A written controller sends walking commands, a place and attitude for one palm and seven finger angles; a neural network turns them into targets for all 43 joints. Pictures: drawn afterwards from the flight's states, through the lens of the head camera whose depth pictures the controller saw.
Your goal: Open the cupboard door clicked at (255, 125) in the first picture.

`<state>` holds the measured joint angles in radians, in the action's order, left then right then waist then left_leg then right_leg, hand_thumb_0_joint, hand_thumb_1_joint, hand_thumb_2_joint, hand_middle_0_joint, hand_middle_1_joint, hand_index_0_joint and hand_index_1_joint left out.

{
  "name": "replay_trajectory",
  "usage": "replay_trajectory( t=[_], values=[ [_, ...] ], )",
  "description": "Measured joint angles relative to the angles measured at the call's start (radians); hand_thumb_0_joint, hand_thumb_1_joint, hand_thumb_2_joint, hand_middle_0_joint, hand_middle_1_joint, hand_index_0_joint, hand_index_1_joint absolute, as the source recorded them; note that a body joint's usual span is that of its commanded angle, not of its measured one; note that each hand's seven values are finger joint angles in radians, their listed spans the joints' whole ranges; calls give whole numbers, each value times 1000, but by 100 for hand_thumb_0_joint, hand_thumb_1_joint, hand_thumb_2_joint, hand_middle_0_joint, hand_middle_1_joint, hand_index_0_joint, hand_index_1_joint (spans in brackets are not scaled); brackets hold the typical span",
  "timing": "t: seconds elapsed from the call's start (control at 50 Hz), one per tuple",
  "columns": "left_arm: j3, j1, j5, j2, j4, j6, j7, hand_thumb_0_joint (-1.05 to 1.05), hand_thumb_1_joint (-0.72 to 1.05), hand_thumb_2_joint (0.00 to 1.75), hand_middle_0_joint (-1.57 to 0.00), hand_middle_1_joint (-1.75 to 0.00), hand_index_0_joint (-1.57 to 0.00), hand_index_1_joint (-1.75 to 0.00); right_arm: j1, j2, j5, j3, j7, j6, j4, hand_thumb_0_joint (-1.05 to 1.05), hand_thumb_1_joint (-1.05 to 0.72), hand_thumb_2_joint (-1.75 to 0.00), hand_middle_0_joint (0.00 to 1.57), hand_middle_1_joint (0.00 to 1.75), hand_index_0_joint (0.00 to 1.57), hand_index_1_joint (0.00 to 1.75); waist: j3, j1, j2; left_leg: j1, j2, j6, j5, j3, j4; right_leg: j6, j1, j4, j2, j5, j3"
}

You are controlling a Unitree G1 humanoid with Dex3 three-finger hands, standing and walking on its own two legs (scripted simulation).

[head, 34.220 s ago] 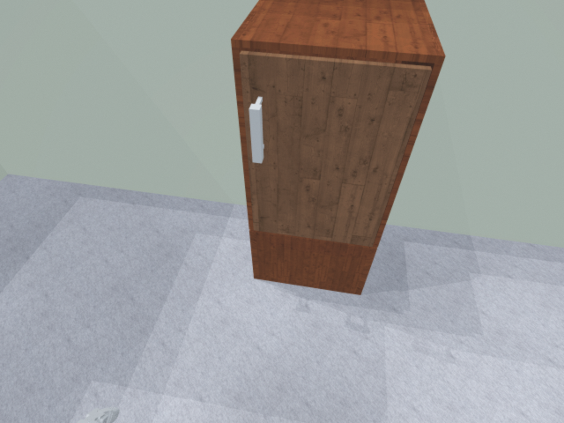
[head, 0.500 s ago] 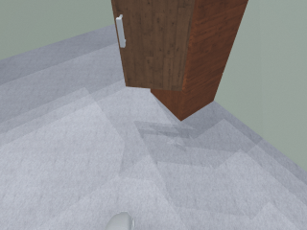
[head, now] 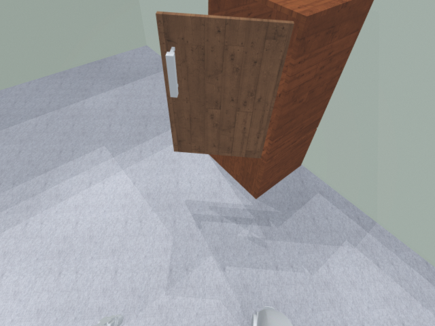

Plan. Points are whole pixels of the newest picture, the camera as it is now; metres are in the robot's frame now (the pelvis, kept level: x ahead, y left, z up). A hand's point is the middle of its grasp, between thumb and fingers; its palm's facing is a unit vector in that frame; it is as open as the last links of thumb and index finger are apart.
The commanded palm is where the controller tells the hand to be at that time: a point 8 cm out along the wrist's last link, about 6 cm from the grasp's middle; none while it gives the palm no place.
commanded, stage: take the last steps up to it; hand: left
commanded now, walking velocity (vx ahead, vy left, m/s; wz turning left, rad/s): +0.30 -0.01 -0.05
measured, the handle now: (173, 72) +0.85 +0.19 -0.01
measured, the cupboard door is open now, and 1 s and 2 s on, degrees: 46 46 46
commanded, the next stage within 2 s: come to a stop and stand still in 0.58 s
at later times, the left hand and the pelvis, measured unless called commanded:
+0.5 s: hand (146, 302) +0.20 +0.17 -0.18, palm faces +0.06 -0.98 -0.19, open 7.1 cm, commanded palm none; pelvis +0.17 -0.02 +0.00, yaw +0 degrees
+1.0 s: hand (153, 241) +0.34 +0.18 -0.18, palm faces +0.01 -0.97 -0.22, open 7.3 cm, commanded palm none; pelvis +0.28 -0.02 -0.01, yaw -1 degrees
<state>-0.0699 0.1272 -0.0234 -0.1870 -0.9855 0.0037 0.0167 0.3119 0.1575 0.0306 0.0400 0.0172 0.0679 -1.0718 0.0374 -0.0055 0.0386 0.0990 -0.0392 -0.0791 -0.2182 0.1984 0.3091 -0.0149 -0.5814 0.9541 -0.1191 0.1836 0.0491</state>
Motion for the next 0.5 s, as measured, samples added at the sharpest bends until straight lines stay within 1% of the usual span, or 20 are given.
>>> replay_trajectory(
  t=[0.06,0.12,0.16,0.2,0.22,0.24,0.28,0.3,0.32,0.34,0.36,0.42,0.46,0.5],
  values=[
    [6,-32,1,1,12,-4,3,0,91,90,-19,-30,-19,-30,50,-10,3,-6,-2,-6,-25,-1,-92,-90,20,30,20,30,-1,-20,-6,-42,2,10,-25,3,-15,5,29,-105,0,-11,3],
    [14,-53,1,4,17,-6,5,0,91,90,-19,-30,-19,-30,92,-20,9,-11,-4,-10,-46,0,-91,-90,20,30,20,30,5,-43,-13,-72,12,26,-65,10,-5,16,78,-210,10,13,18],
    [19,-62,1,8,19,-5,7,0,91,90,-20,-30,-19,-30,116,-25,11,-14,-5,-14,-59,0,-91,-90,20,30,20,30,12,-57,-19,-85,25,41,-103,16,20,26,122,-279,23,37,34],
    [24,-64,1,12,23,5,10,0,91,90,-20,-30,-19,-30,142,-30,9,-16,-6,-19,-73,0,-91,-90,20,30,20,30,17,-65,-25,-84,45,59,-161,17,85,40,190,-366,44,22,52],
    [25,-63,0,14,24,17,11,0,91,90,-20,-30,-19,-30,155,-35,4,-17,-8,-22,-81,0,-90,-90,20,30,20,30,19,-65,-26,-63,58,66,-200,12,159,55,219,-391,51,8,55],
    [25,-64,1,22,23,32,8,0,91,90,-20,-30,-20,-30,151,-35,-2,-17,-11,-29,-92,0,-90,-90,20,30,20,30,32,-63,-36,-19,77,70,-235,-8,285,59,223,-367,62,28,63],
    [30,-46,9,37,18,51,2,0,91,90,-20,-30,-20,-30,130,-32,-10,-13,-15,-48,-103,0,-90,-90,20,30,20,30,49,-59,-47,102,82,73,-278,-80,581,56,252,-351,73,75,81],
    [31,-30,11,44,13,54,-3,0,91,90,-20,-30,-20,-30,116,-29,-12,-8,-16,-55,-103,0,-90,-90,20,30,20,30,53,-53,-50,158,84,76,-265,-101,682,53,276,-369,78,83,87],
    [32,-10,13,51,6,53,-8,0,91,90,-20,-30,-20,-30,98,-25,-12,-4,-16,-61,-98,0,-90,-90,20,30,20,30,53,-48,-50,208,89,80,-242,-114,743,46,301,-397,82,80,90],
    [23,10,22,56,0,57,-17,0,91,90,-20,-30,-20,-30,79,-21,-10,-1,-16,-65,-89,1,-90,-90,20,30,20,30,51,-44,-50,255,97,86,-216,-123,768,41,325,-429,87,71,95],
    [4,27,31,51,2,66,-30,-2,94,90,-20,-30,-20,-30,60,-20,-9,2,-16,-66,-77,1,-90,-90,20,30,20,30,47,-38,-48,295,107,93,-193,-130,764,42,346,-461,91,63,100],
    [-4,69,16,15,-22,68,-35,-4,96,90,-20,-30,-20,-30,-5,-13,-5,11,-20,-65,-39,1,-91,-90,20,30,20,30,33,-21,-33,362,129,108,-134,-127,644,41,399,-533,93,52,105],
    [-2,99,10,0,-48,61,-30,-4,96,90,-20,-30,-20,-30,-46,-6,-3,16,-25,-59,-13,0,-91,-90,19,30,20,30,21,-10,-26,370,132,112,-98,-121,535,32,425,-554,90,59,104],
    [2,131,6,-7,-75,53,-23,-3,95,90,-20,-30,-20,-30,-82,1,-2,18,-30,-51,8,0,-91,-90,19,30,20,30,12,5,-21,352,126,113,-67,-114,428,19,448,-553,84,80,101]
  ],
)
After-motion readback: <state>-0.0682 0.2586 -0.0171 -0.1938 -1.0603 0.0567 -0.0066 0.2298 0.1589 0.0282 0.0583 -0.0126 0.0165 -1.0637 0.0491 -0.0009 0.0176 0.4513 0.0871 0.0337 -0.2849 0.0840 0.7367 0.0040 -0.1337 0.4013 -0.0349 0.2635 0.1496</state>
